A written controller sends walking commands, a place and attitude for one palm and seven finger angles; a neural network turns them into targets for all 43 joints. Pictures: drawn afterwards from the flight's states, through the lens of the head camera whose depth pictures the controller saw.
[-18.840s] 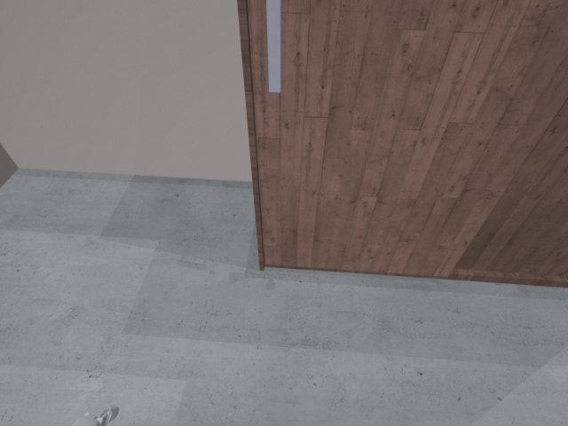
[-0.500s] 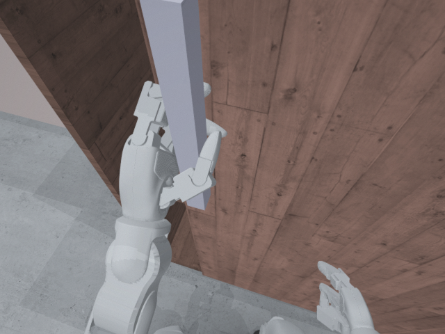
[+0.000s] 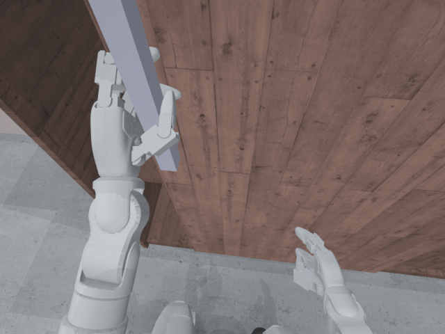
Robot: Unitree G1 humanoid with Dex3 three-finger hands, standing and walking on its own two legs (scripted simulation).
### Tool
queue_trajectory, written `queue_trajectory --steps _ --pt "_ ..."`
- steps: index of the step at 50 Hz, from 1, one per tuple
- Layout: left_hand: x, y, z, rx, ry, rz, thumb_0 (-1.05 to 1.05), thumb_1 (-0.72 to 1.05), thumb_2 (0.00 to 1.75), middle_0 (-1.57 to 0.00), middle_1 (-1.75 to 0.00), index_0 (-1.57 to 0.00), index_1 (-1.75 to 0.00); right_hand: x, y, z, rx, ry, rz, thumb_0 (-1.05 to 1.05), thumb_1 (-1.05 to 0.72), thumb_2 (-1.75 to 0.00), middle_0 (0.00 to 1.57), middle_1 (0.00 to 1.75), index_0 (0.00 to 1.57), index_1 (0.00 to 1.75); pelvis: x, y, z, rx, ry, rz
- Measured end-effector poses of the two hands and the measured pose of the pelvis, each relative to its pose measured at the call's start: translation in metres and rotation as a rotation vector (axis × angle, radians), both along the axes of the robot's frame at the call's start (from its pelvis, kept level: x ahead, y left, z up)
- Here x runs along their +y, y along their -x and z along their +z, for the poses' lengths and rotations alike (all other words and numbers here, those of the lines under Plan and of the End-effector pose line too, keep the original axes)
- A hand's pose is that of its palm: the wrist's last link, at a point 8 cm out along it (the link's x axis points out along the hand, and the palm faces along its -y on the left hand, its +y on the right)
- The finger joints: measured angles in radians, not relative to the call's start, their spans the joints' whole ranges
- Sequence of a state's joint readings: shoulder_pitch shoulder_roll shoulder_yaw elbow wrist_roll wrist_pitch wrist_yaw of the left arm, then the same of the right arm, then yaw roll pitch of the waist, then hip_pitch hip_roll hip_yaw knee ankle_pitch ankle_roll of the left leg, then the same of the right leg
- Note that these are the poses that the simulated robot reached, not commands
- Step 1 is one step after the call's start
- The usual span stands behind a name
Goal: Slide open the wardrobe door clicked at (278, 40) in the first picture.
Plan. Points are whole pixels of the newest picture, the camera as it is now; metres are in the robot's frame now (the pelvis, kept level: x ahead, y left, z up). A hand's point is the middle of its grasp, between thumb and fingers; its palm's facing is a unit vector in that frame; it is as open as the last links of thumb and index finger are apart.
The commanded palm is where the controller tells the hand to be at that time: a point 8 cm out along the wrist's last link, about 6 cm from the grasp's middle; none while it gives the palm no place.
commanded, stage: step sideways, sliding the door along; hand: left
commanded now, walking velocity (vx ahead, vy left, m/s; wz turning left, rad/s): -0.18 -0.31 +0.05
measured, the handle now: (153, 87) +0.37 +0.15 +0.23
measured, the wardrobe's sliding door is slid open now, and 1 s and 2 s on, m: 0.21 0.32 0.45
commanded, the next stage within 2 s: none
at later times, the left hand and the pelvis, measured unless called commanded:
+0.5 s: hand (204, 127) +0.33 +0.08 +0.21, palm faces +0.28 -0.96 -0.07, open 6.9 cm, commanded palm +0.29 +0.06 +0.22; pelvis -0.07 -0.10 -0.01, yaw +0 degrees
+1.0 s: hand (266, 133) +0.33 +0.01 +0.21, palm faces +0.34 -0.94 -0.10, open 6.9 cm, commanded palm +0.30 -0.03 +0.22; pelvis -0.08 -0.18 +0.00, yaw +5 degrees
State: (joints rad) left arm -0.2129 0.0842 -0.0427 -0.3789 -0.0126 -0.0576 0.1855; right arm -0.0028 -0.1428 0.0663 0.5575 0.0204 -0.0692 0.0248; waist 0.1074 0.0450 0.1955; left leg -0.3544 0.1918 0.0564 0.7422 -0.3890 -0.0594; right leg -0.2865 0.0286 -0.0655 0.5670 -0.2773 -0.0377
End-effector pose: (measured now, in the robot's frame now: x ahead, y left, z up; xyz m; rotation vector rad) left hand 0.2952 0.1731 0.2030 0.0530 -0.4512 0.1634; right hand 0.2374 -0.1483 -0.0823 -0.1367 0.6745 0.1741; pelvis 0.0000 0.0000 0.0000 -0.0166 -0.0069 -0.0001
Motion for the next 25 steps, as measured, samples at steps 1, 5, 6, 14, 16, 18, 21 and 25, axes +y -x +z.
queue_trajectory --steps 1,5,6,14,16,18,21,25 --pt "-0.001 0.000 0.000 0.007 0.003 0.005 -0.03 0.67 0.83 -0.42 -1.40 -0.09 -1.27 -0.009 0.005 0.002 -0.002 0.019 -0.015 0.01 -0.90 -0.89 0.20 0.30 0.20 0.30 -0.002 0.005 0.002 0.009 -0.011 -0.006" --pt "-0.006 0.000 0.001 0.017 0.034 -0.019 -0.01 0.67 0.82 -0.44 -1.40 -0.12 -1.26 -0.047 0.029 0.011 -0.009 0.111 -0.088 0.01 -0.90 -0.90 0.20 0.30 0.20 0.30 -0.002 0.023 0.007 0.027 -0.019 -0.010" --pt "-0.007 0.000 0.001 0.012 0.038 -0.034 0.00 0.67 0.81 -0.44 -1.40 -0.12 -1.26 -0.056 0.036 0.011 -0.012 0.134 -0.106 0.01 -0.90 -0.90 0.20 0.30 0.20 0.30 -0.002 0.027 0.003 0.027 0.000 -0.003" --pt "-0.019 0.000 0.002 0.046 0.042 -0.051 0.00 0.67 0.80 -0.45 -1.41 -0.14 -1.28 -0.096 0.096 0.013 0.108 0.175 -0.133 0.01 -0.91 -0.90 0.19 0.30 0.20 0.29 -0.027 0.055 0.009 -0.020 0.039 -0.014" --pt "-0.023 0.000 0.003 0.060 0.032 -0.040 0.00 0.67 0.82 -0.45 -1.41 -0.15 -1.29 -0.101 0.105 0.011 0.125 0.162 -0.132 0.01 -0.90 -0.90 0.19 0.30 0.20 0.29 -0.037 0.059 0.010 -0.023 0.049 -0.021" --pt "-0.027 0.000 0.004 0.072 0.020 -0.020 -0.01 0.67 0.83 -0.45 -1.41 -0.16 -1.31 -0.107 0.111 0.007 0.135 0.144 -0.128 0.01 -0.90 -0.90 0.19 0.30 0.20 0.29 -0.049 0.063 0.010 -0.025 0.056 -0.024" --pt "-0.035 0.000 0.005 0.081 -0.002 0.028 -0.02 0.66 0.84 -0.45 -1.41 -0.17 -1.32 -0.117 0.113 -0.002 0.134 0.109 -0.113 0.01 -0.90 -0.90 0.20 0.30 0.20 0.29 -0.072 0.068 0.005 -0.023 0.054 -0.020" --pt "-0.046 0.002 0.006 0.092 -0.032 0.114 -0.04 0.66 0.84 -0.46 -1.41 -0.16 -1.32 -0.139 0.110 -0.017 0.113 0.071 -0.110 0.01 -0.90 -0.90 0.20 0.30 0.20 0.30 -0.100 0.075 -0.006 -0.018 0.043 0.000"
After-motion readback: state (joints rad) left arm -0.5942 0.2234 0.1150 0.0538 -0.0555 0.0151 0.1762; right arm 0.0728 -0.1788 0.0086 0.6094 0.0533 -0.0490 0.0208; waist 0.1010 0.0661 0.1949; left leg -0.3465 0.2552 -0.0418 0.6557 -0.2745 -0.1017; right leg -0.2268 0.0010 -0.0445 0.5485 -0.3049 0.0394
